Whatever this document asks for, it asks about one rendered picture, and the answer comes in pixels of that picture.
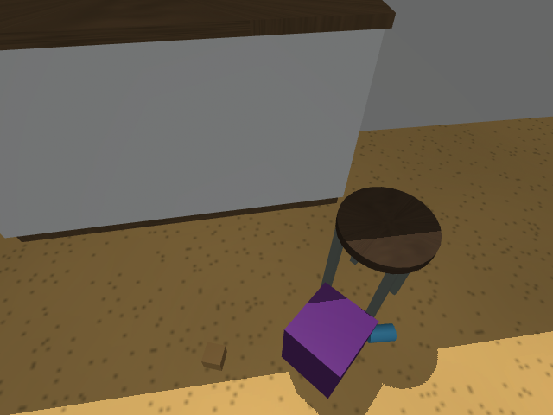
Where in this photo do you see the stool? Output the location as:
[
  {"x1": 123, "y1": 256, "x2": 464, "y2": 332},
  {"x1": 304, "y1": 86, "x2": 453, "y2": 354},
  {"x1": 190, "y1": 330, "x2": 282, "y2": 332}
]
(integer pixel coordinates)
[{"x1": 321, "y1": 187, "x2": 442, "y2": 317}]

